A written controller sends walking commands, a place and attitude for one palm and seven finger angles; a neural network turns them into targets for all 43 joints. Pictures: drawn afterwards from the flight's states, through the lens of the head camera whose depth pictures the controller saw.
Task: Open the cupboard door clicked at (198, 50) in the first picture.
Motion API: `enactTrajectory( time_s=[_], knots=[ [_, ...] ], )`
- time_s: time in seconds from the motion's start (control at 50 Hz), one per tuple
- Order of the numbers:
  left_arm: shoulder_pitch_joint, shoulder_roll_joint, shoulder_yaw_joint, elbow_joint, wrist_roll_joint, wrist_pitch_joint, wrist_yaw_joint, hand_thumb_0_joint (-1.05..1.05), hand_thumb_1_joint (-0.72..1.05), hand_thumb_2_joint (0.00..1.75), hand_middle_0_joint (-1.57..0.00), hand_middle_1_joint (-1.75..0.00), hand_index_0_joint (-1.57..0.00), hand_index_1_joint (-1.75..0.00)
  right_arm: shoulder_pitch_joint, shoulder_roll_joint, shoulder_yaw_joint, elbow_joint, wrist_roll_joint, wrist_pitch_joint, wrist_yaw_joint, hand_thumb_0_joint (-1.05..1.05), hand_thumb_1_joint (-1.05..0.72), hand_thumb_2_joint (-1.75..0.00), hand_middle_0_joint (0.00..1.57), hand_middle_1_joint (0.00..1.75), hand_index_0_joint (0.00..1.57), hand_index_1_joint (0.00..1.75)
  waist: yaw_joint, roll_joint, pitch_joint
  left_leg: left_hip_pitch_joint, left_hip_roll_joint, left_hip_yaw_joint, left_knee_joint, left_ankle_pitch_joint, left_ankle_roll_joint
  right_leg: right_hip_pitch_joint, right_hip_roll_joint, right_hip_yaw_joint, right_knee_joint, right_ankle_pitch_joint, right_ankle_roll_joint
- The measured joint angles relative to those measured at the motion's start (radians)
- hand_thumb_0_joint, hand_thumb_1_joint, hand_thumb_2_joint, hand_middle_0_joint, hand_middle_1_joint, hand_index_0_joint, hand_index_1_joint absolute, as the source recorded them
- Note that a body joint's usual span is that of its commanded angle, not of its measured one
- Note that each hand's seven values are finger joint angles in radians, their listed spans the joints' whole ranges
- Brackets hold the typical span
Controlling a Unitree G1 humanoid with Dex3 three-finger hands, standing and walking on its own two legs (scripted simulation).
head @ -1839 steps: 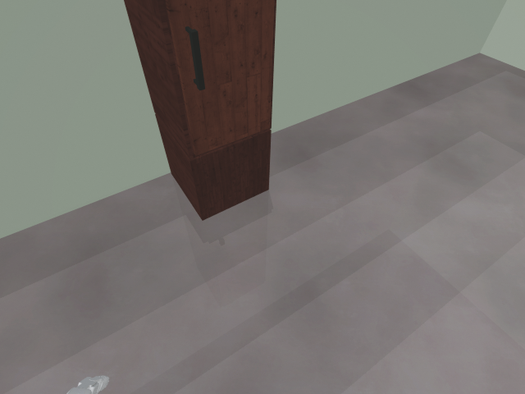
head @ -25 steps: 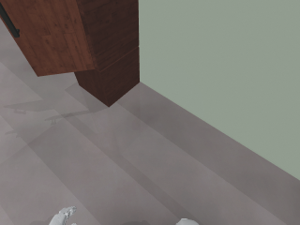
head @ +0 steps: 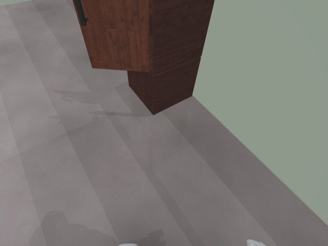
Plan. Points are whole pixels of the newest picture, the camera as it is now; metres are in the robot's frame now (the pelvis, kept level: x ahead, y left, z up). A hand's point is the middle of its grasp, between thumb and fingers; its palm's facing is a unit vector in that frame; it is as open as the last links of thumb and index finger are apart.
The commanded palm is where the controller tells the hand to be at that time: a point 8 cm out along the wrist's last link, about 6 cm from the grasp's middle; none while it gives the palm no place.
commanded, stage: take the last steps up to it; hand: left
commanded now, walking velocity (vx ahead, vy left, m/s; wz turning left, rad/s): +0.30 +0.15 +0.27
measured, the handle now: (80, 3) +1.03 +0.47 +0.05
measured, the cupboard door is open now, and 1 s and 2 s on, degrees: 53 53 53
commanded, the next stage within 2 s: come to a stop and stand still in 1.42 s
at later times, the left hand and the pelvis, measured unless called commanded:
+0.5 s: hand (97, 222) +0.18 +0.19 -0.14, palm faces +0.09 -0.97 -0.23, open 7.4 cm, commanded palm none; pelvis +0.09 +0.00 +0.00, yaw +5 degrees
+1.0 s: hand (67, 235) +0.15 +0.28 -0.18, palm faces +0.26 -0.95 -0.16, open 7.4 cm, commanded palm none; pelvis +0.25 +0.13 +0.00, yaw +9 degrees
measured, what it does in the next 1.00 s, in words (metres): walks ahead: right foot, then left foot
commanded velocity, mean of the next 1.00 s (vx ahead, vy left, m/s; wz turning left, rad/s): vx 0.30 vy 0.14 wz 0.09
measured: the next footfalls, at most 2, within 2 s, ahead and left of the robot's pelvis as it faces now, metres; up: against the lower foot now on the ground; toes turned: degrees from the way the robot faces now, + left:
right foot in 0.46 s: +0.16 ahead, -0.10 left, +0.00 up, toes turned -3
left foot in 0.90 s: +0.34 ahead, +0.22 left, +0.00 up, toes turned +17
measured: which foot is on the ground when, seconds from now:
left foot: down 0.00-0.44, up 0.46-0.88, down 0.90-1.00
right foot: down 0.00-0.00, up 0.02-0.44, down 0.46-0.90, up 0.92-1.00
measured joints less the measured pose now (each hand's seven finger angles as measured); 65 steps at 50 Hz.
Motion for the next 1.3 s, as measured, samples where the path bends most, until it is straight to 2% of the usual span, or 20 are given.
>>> enactTrajectory(
  time_s=[0.06, 0.12, 0.18, 0.3, 0.42, 0.44, 0.46, 0.5, 0.56, 0.62, 0.74, 0.82, 0.88, 0.9, 0.92, 0.96, 1.0, 1.04, 1.16, 1.3],
  knots=[
    [-0.006, 0.017, 0.009, 0.030, 0.002, 0.034, -0.005, 0.00, 0.92, 0.90, -0.20, -0.30, -0.20, -0.30, 0.007, 0.014, 0.012, -0.019, -0.009, -0.026, -0.003, 0.01, -0.91, -0.90, 0.20, 0.30, 0.19, 0.29, 0.011, -0.011, -0.004, -0.002, -0.007, 0.004, 0.026, -0.018, 0.062, -0.119, 0.020, 0.075, 0.287, -0.134, -0.001],
    [-0.030, 0.019, 0.014, 0.040, 0.008, 0.042, -0.019, 0.01, 0.92, 0.90, -0.20, -0.30, -0.20, -0.30, 0.049, 0.022, 0.019, -0.021, -0.010, -0.040, -0.017, 0.00, -0.91, -0.90, 0.20, 0.30, 0.20, 0.30, 0.007, 0.007, -0.020, 0.033, -0.010, -0.015, -0.040, 0.007, 0.070, -0.226, 0.037, 0.113, 0.465, -0.066, -0.007],
    [-0.052, 0.015, 0.015, 0.026, 0.011, 0.027, -0.033, 0.01, 0.92, 0.90, -0.20, -0.29, -0.20, -0.30, 0.099, 0.029, 0.025, 0.002, -0.007, -0.048, -0.020, 0.00, -0.91, -0.90, 0.20, 0.30, 0.20, 0.30, 0.006, 0.022, -0.037, 0.077, -0.019, -0.033, -0.125, 0.045, 0.076, -0.287, 0.031, 0.129, 0.489, 0.023, -0.005],
    [-0.092, -0.003, 0.009, 0.005, 0.010, 0.014, -0.038, 0.00, 0.91, 0.90, -0.20, -0.29, -0.19, -0.30, 0.193, 0.041, 0.026, 0.053, -0.005, -0.051, -0.016, 0.01, -0.90, -0.90, 0.20, 0.30, 0.20, 0.30, -0.013, 0.045, -0.061, 0.146, -0.037, -0.052, -0.215, 0.062, 0.080, -0.295, 0.020, 0.124, 0.298, 0.082, 0.004],
    [-0.130, -0.022, 0.003, -0.009, 0.010, -0.002, -0.039, 0.00, 0.91, 0.90, -0.20, -0.29, -0.19, -0.30, 0.264, 0.039, 0.019, 0.095, -0.008, -0.046, -0.013, 0.01, -0.90, -0.90, 0.20, 0.30, 0.20, 0.30, -0.044, 0.062, -0.063, 0.176, -0.051, -0.048, -0.171, -0.010, 0.065, -0.184, 0.051, 0.096, 0.024, 0.107, -0.001],
    [-0.130, -0.023, 0.002, -0.015, 0.011, -0.012, -0.040, 0.00, 0.91, 0.90, -0.20, -0.29, -0.20, -0.30, 0.278, 0.039, 0.018, 0.101, -0.005, -0.045, -0.013, 0.01, -0.90, -0.90, 0.20, 0.30, 0.20, 0.30, -0.046, 0.060, -0.066, 0.166, -0.055, -0.049, -0.131, -0.040, 0.060, -0.143, 0.056, 0.091, -0.044, 0.123, -0.007],
    [-0.134, -0.026, 0.003, -0.019, 0.013, -0.027, -0.038, 0.00, 0.91, 0.90, -0.20, -0.30, -0.20, -0.30, 0.289, 0.037, 0.016, 0.109, 0.000, -0.045, -0.012, 0.01, -0.90, -0.90, 0.20, 0.30, 0.20, 0.30, -0.044, 0.063, -0.066, 0.138, -0.055, -0.050, -0.054, -0.080, 0.056, -0.123, 0.059, 0.088, -0.072, 0.122, -0.029],
    [-0.139, -0.045, -0.001, -0.020, 0.010, -0.046, -0.031, 0.00, 0.91, 0.90, -0.20, -0.30, -0.20, -0.30, 0.285, 0.025, 0.008, 0.128, -0.002, -0.028, -0.008, 0.01, -0.90, -0.90, 0.20, 0.30, 0.20, 0.30, -0.049, 0.090, -0.051, 0.046, -0.039, -0.064, 0.193, -0.166, 0.040, -0.105, 0.063, 0.057, -0.041, 0.111, -0.053],
    [-0.102, -0.066, -0.005, -0.013, 0.004, -0.062, -0.016, 0.00, 0.91, 0.90, -0.20, -0.30, -0.20, -0.30, 0.260, 0.012, -0.003, 0.140, -0.008, -0.012, 0.000, 0.01, -0.91, -0.90, 0.20, 0.30, 0.20, 0.30, -0.043, 0.091, -0.049, -0.097, -0.005, -0.053, 0.452, -0.094, 0.013, -0.034, 0.054, 0.029, -0.099, 0.117, -0.048],
    [-0.050, -0.067, 0.007, 0.018, -0.001, -0.073, 0.002, -0.01, 0.94, 0.90, -0.20, -0.30, -0.20, -0.30, 0.220, 0.007, -0.010, 0.124, -0.010, -0.008, 0.007, 0.01, -0.91, -0.90, 0.20, 0.30, 0.19, 0.29, -0.037, 0.073, -0.054, -0.205, 0.049, -0.050, 0.501, 0.008, -0.018, 0.038, 0.046, 0.014, -0.191, 0.136, -0.039],
    [0.049, -0.055, -0.004, 0.098, 0.005, -0.080, -0.006, 0.00, 0.94, 0.90, -0.20, -0.30, -0.20, -0.30, 0.124, -0.004, -0.019, 0.076, -0.006, -0.010, 0.023, 0.01, -0.91, -0.90, 0.20, 0.30, 0.19, 0.29, -0.012, 0.050, -0.049, -0.300, 0.111, -0.029, 0.348, 0.131, -0.048, 0.150, 0.017, -0.014, -0.300, 0.134, -0.002],
    [0.109, -0.058, -0.010, 0.140, 0.012, -0.071, -0.009, 0.00, 0.93, 0.90, -0.20, -0.30, -0.20, -0.30, 0.061, -0.004, -0.012, 0.049, -0.004, -0.016, 0.034, 0.01, -0.91, -0.90, 0.19, 0.30, 0.19, 0.29, 0.022, 0.042, -0.042, -0.264, 0.104, 0.006, 0.167, 0.142, -0.035, 0.198, -0.009, -0.027, -0.301, 0.092, 0.041],
    [0.150, -0.056, -0.007, 0.163, 0.015, -0.058, -0.010, 0.00, 0.92, 0.90, -0.20, -0.30, -0.20, -0.30, 0.024, 0.004, -0.002, 0.025, -0.005, -0.036, 0.038, 0.01, -0.91, -0.90, 0.19, 0.30, 0.19, 0.29, 0.045, 0.026, -0.039, -0.179, 0.076, 0.033, 0.027, 0.110, -0.011, 0.207, -0.041, -0.019, -0.236, 0.024, 0.079],
    [0.166, -0.058, -0.006, 0.168, 0.014, -0.052, -0.012, 0.00, 0.92, 0.90, -0.20, -0.30, -0.20, -0.30, 0.018, 0.003, 0.002, 0.012, -0.008, -0.051, 0.037, 0.01, -0.91, -0.90, 0.20, 0.30, 0.19, 0.29, 0.045, 0.029, -0.042, -0.139, 0.070, 0.041, -0.019, 0.120, 0.001, 0.188, -0.052, -0.013, -0.166, -0.015, 0.075],
    [0.164, -0.056, -0.005, 0.176, 0.010, -0.042, -0.015, 0.00, 0.92, 0.90, -0.20, -0.30, -0.20, -0.30, 0.009, 0.009, 0.002, 0.004, -0.012, -0.068, 0.030, 0.01, -0.91, -0.90, 0.20, 0.30, 0.19, 0.29, 0.036, 0.022, -0.035, -0.150, 0.059, 0.045, 0.016, 0.126, 0.021, 0.143, -0.066, 0.009, -0.038, -0.059, 0.051],
    [0.133, -0.047, -0.005, 0.178, 0.005, -0.017, -0.014, 0.00, 0.92, 0.90, -0.20, -0.30, -0.20, -0.30, 0.002, 0.026, 0.009, -0.007, -0.012, -0.084, 0.013, 0.00, -0.91, -0.90, 0.20, 0.30, 0.19, 0.29, 0.037, 0.008, -0.014, -0.147, 0.045, 0.062, 0.082, 0.069, 0.058, 0.010, -0.046, 0.100, 0.287, -0.114, -0.001],
    [0.094, -0.042, -0.001, 0.168, 0.003, -0.008, -0.013, 0.01, 0.92, 0.90, -0.20, -0.30, -0.20, -0.30, 0.015, 0.042, 0.018, -0.006, -0.011, -0.087, -0.001, 0.00, -0.91, -0.90, 0.20, 0.30, 0.19, 0.29, 0.037, 0.006, -0.014, -0.105, 0.036, 0.082, 0.057, 0.043, 0.075, -0.123, -0.017, 0.132, 0.519, -0.065, -0.031],
    [0.047, -0.037, 0.005, 0.147, 0.006, -0.009, -0.015, 0.01, 0.92, 0.90, -0.20, -0.29, -0.20, -0.30, 0.041, 0.057, 0.026, 0.004, -0.010, -0.089, -0.012, 0.00, -0.91, -0.90, 0.20, 0.30, 0.20, 0.29, 0.033, 0.006, -0.020, -0.049, 0.020, 0.099, -0.010, 0.056, 0.081, -0.227, -0.003, 0.128, 0.612, 0.011, -0.041],
    [-0.070, -0.036, 0.018, 0.063, 0.011, -0.014, -0.019, 0.00, 0.92, 0.90, -0.20, -0.29, -0.19, -0.29, 0.142, 0.042, 0.008, 0.044, -0.005, -0.107, -0.034, -0.02, -0.95, -0.90, 0.20, 0.30, 0.20, 0.30, 0.003, 0.012, -0.057, 0.103, -0.036, 0.134, -0.214, 0.094, 0.107, -0.402, 0.019, 0.121, 0.546, 0.171, -0.035],
    [-0.165, -0.035, 0.015, 0.012, 0.009, -0.007, -0.023, 0.00, 0.92, 0.90, -0.20, -0.29, -0.19, -0.29, 0.274, 0.053, 0.019, 0.121, -0.010, -0.097, -0.032, 0.00, -0.92, -0.90, 0.20, 0.30, 0.20, 0.30, -0.031, 0.019, -0.073, 0.222, -0.068, 0.139, -0.311, 0.066, 0.111, -0.401, 0.020, 0.133, 0.329, 0.247, -0.037]
  ],
)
